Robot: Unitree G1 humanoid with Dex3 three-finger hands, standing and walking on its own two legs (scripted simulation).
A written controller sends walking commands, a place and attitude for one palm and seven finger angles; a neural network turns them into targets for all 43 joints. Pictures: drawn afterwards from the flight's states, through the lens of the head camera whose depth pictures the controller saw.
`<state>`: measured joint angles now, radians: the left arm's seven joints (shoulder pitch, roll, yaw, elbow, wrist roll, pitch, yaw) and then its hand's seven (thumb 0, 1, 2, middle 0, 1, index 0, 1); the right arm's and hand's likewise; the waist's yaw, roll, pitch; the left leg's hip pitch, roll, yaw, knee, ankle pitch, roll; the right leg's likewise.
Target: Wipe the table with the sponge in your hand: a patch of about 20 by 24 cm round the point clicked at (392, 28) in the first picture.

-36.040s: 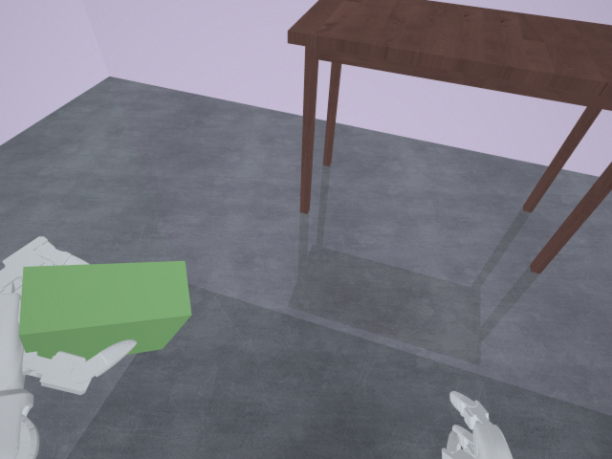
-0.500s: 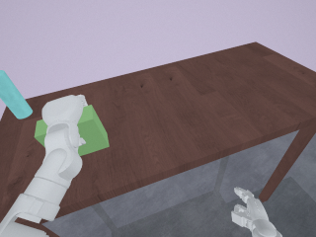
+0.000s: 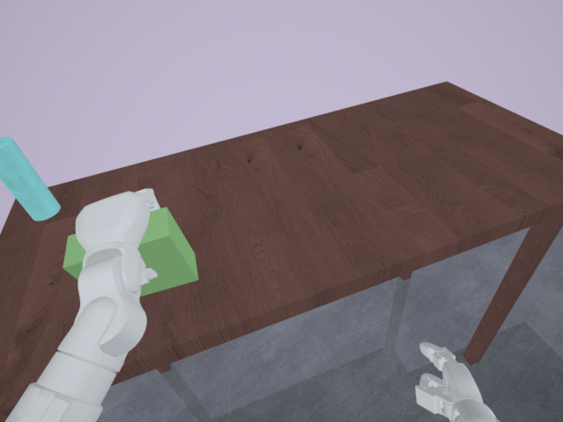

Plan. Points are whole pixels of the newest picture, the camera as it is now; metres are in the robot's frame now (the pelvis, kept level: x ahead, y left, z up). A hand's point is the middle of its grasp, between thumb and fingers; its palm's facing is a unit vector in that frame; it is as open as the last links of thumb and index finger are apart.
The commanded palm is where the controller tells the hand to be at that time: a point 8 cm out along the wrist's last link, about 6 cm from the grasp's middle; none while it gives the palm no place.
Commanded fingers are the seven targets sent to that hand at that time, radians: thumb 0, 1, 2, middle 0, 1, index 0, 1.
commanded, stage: wipe back along the middle lane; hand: left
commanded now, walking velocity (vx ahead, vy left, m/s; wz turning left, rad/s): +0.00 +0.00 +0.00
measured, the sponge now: (144, 266) +0.31 +0.26 +0.09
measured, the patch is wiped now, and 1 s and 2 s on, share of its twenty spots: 0.60 0.65 0.80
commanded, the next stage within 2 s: slide across to the third lane in 0.52 s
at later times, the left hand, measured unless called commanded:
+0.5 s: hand (138, 267) +0.26 +0.22 +0.15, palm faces +0.23 -0.15 -0.96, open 9.6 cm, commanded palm +0.21 +0.21 +0.18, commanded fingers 0.00 0.10 1.30 -1.20 -1.60 -1.20 -1.60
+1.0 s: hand (170, 266) +0.26 +0.17 +0.16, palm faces +0.26 -0.20 -0.95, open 9.5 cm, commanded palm +0.22 +0.16 +0.20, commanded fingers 0.00 0.10 1.30 -1.20 -1.60 -1.20 -1.60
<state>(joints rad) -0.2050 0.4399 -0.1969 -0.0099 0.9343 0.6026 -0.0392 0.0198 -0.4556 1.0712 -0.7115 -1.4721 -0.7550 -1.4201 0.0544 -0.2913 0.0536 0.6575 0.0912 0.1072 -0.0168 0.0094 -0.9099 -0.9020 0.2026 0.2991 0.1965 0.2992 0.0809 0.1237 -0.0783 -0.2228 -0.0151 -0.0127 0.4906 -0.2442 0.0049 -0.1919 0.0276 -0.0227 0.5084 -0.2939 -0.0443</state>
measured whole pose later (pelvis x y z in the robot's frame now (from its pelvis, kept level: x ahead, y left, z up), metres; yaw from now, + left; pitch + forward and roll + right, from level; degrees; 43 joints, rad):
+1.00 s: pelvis -0.02 -0.02 +0.00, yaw +0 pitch -4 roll +1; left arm -0.09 0.37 -0.30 -0.26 0.89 0.60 0.02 0.01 -0.48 1.06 -0.68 -1.46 -0.81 -1.33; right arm 0.02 -0.25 0.07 0.63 0.09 0.07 0.00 0.01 -0.91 -0.90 0.20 0.30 0.20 0.30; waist 0.11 0.12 -0.06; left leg -0.20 0.00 -0.02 0.51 -0.24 -0.02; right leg -0.18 0.04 -0.04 0.55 -0.30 -0.07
